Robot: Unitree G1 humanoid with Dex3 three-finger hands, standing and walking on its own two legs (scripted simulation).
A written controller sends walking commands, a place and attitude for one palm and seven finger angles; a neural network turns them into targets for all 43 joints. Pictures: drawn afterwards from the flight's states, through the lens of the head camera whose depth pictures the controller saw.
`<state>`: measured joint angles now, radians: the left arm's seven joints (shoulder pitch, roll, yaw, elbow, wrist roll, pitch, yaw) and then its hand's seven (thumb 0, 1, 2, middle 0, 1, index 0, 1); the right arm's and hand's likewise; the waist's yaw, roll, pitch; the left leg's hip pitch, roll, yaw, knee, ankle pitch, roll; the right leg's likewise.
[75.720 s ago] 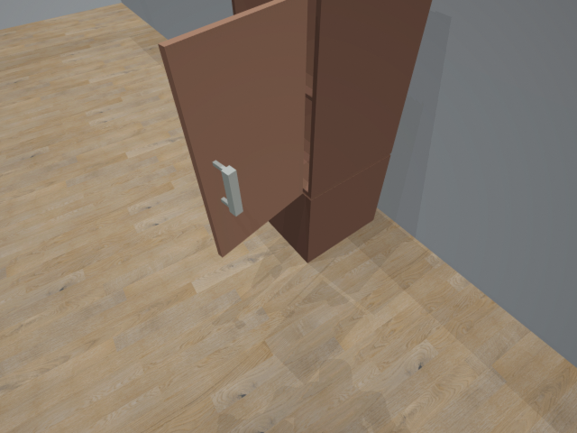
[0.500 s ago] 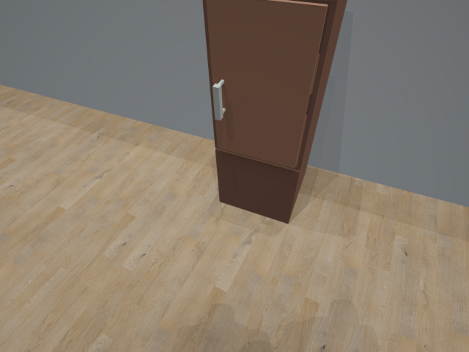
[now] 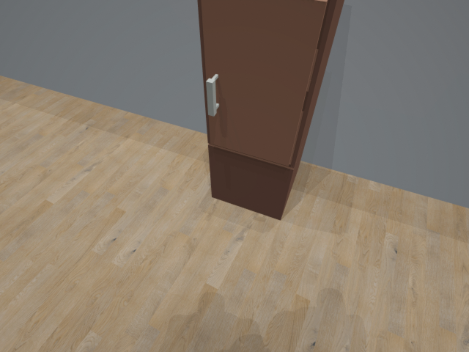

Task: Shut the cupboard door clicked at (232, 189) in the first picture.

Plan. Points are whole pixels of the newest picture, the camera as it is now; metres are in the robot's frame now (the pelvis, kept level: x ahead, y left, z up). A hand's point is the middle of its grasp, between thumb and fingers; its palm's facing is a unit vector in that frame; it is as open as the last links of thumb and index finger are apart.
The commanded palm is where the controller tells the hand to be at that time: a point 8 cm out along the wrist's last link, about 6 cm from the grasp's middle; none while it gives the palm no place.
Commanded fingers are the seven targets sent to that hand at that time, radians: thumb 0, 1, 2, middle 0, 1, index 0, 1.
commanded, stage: look to check the result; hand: left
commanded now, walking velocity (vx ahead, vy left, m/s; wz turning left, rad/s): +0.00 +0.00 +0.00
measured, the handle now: (214, 95) +0.93 +0.11 -0.09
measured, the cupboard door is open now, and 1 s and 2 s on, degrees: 0 0 0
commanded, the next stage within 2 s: stand and wait in 0.40 s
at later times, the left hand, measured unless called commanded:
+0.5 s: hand out of the picture +0.02 +0.18 -0.17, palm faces +0.01 -0.97 -0.23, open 7.4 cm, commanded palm none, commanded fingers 0.00 0.90 0.90 -0.20 -0.30 -0.20 -0.30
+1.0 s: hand out of the picture +0.03 +0.17 -0.17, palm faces +0.01 -0.97 -0.23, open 7.4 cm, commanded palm none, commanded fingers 0.00 0.90 0.90 -0.20 -0.30 -0.20 -0.30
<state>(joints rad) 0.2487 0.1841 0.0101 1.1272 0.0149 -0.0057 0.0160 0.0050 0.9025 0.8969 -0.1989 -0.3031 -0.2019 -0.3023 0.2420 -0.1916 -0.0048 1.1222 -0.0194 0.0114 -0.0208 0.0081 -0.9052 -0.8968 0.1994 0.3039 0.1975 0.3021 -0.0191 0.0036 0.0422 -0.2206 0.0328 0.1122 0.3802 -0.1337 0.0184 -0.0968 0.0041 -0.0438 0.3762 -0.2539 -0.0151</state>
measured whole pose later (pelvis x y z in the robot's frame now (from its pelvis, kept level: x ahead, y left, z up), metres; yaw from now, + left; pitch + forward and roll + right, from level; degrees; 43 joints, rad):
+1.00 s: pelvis +0.03 -0.02 +0.00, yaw +0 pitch -2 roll +0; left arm 0.27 0.19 0.01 1.14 0.01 -0.01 0.02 0.01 0.90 0.90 -0.20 -0.30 -0.20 -0.30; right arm 0.22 -0.19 0.00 1.14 -0.02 0.01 -0.03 0.01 -0.90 -0.90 0.20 0.30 0.20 0.30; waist -0.01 0.00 0.04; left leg -0.16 0.05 0.10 0.36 -0.17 -0.01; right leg -0.02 0.02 -0.05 0.32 -0.28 -0.04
